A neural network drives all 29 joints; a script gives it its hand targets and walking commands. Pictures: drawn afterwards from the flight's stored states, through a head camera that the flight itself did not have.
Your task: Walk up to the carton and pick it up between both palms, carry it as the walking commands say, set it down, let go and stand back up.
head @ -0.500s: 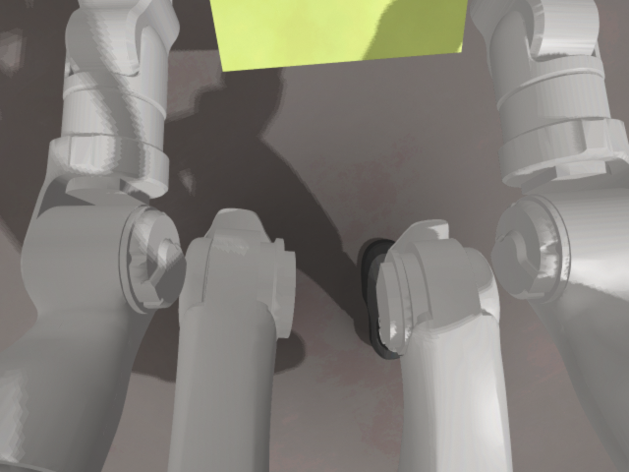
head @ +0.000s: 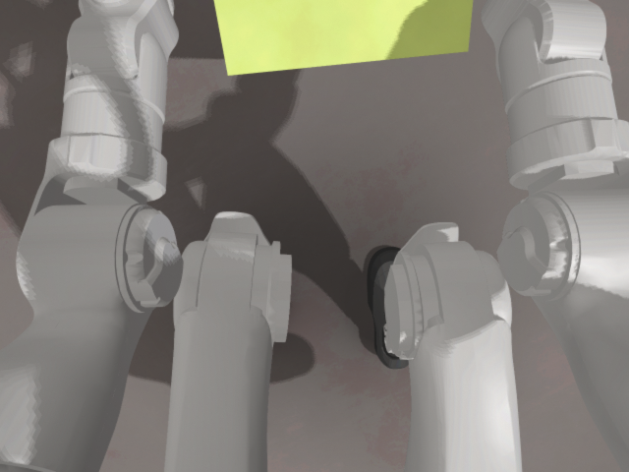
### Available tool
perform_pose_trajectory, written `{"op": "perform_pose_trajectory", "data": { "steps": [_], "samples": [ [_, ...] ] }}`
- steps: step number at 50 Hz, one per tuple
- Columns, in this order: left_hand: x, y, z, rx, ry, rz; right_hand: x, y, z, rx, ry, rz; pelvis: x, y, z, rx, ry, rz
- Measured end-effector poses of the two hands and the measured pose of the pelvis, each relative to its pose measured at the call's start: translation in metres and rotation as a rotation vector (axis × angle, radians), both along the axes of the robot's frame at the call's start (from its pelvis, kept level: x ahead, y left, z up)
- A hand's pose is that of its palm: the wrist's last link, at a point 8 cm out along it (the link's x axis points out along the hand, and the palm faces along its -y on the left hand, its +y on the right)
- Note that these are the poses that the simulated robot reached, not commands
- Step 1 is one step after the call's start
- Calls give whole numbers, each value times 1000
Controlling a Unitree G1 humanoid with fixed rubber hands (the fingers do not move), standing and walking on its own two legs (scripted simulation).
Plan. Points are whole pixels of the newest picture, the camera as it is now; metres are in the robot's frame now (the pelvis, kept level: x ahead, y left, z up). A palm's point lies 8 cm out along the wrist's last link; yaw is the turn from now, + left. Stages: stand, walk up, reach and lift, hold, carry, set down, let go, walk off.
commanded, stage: set down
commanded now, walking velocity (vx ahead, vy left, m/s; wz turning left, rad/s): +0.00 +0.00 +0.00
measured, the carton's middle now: out of the picture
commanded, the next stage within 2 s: none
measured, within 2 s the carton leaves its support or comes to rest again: rests again in 0.30 s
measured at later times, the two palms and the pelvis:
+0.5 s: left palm out of the picture +0.54 +0.19 -0.19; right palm out of the picture +0.56 -0.12 -0.19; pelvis +0.01 +0.01 -0.01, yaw +0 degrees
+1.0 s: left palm out of the picture +0.54 +0.18 -0.19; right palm out of the picture +0.56 -0.12 -0.18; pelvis +0.00 +0.00 -0.02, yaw +0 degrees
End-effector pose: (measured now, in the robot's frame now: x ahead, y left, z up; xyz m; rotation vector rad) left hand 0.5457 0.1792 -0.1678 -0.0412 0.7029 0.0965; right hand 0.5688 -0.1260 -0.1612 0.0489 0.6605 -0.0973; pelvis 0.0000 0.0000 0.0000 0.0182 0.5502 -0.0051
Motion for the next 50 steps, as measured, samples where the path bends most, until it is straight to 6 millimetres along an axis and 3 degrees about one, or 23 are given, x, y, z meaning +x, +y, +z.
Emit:
{"op": "perform_pose_trajectory", "data": {
  "steps": [17, 50],
  "samples": [
    [-1, 7, -24, 30, 56, -16, -4, 5, -25, 24, 38, 23, 13, 5, -5, -8, 39, 1],
    [-7, 6, -25, 30, 52, -8, -8, 5, -22, -48, 27, 83, 2, 4, -16, -4, -29, 6]
  ]
}}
